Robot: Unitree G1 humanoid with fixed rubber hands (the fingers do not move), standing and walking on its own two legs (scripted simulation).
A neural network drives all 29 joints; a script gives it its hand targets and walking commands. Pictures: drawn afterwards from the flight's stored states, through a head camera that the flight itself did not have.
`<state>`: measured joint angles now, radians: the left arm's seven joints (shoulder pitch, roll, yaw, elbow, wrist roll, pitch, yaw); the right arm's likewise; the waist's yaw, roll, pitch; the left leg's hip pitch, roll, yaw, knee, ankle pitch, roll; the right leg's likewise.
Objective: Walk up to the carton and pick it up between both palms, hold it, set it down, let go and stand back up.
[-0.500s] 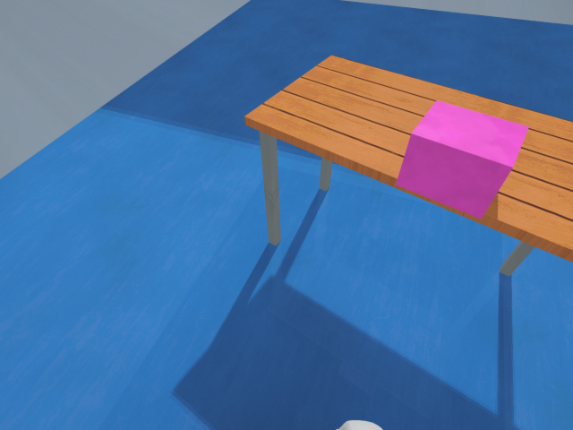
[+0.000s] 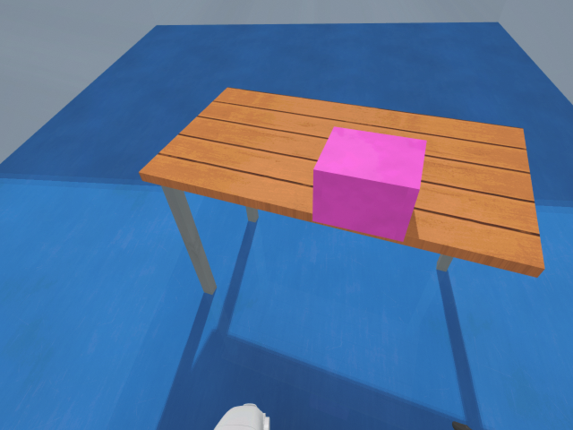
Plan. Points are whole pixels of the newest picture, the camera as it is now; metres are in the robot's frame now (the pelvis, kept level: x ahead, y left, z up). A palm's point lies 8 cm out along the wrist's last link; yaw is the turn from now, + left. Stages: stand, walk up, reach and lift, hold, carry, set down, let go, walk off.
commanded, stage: walk up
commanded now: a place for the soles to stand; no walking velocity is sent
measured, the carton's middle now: (367, 182) +0.63 -0.11 -0.03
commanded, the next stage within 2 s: none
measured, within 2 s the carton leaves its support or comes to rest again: neither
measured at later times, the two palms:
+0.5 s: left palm (235, 281) +0.40 +0.16 -0.10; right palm out of the picture +0.00 -0.19 -0.13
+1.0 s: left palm (199, 270) +0.44 +0.25 -0.13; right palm (440, 350) +0.29 -0.21 -0.11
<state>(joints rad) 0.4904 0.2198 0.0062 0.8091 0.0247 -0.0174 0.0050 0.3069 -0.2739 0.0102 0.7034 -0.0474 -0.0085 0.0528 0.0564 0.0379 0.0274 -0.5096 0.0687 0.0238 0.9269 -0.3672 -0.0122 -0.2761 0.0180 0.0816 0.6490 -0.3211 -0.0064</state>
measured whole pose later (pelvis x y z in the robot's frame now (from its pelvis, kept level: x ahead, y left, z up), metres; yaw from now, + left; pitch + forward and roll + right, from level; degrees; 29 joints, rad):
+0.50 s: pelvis +0.17 +0.01 -0.01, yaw -19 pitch -2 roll +1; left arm 0.21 0.21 -0.01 0.63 0.06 -0.05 -0.02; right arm 0.62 -0.25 0.02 0.84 -0.06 -0.02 0.01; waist -0.08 -0.01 0.06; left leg -0.09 0.15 0.29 0.71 -0.52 -0.03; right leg -0.45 0.03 -0.03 0.64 -0.16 -0.06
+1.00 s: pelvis +0.27 +0.04 -0.01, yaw -24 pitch -3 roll +1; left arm 0.27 0.27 0.00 0.77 0.01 0.03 0.02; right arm 0.22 -0.19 0.01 0.72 -0.02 0.02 -0.01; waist 0.02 -0.04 0.05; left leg -0.38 0.05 0.06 0.71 -0.28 -0.02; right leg -0.34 0.00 0.00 0.78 -0.47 0.01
